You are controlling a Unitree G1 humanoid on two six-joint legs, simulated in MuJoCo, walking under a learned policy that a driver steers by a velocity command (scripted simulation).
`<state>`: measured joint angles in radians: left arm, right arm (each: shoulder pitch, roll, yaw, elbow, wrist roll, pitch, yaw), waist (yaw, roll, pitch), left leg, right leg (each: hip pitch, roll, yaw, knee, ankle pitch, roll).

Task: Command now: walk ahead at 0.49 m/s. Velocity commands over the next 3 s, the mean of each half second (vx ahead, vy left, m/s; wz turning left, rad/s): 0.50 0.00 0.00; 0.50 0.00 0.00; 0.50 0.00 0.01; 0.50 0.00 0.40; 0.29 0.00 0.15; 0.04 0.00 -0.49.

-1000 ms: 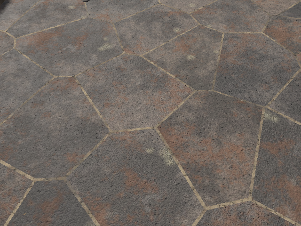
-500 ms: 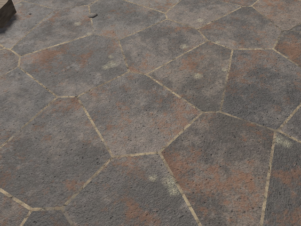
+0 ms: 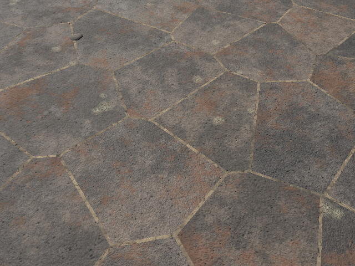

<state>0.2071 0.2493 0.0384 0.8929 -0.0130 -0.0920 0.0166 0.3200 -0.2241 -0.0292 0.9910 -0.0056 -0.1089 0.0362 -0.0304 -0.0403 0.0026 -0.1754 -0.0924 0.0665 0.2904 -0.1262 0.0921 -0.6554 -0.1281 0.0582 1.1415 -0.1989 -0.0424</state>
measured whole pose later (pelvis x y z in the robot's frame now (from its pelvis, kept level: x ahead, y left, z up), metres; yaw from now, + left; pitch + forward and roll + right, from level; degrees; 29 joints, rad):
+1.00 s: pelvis +0.55 -0.01 -0.01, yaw +1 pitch +2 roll +0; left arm 0.31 0.25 0.05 0.97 -0.03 -0.10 0.00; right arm 0.16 -0.24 -0.05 0.90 0.00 -0.10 0.03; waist 0.00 -0.03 0.02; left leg -0.37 -0.03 0.06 0.48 -0.15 0.06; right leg -0.38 -0.04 0.03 1.19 -0.38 -0.05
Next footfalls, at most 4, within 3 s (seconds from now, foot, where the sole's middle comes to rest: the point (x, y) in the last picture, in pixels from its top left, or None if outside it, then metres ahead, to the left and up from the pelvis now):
0.30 right None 0.34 -0.17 -0.78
0.88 left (160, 233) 0.65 0.07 -0.78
1.44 right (211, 167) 0.96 -0.16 -0.78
2.02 left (152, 127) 1.22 0.12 -0.78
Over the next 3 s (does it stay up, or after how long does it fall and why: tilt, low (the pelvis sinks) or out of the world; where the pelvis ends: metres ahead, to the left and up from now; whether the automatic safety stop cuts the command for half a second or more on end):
stays up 1.36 0.12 -0.01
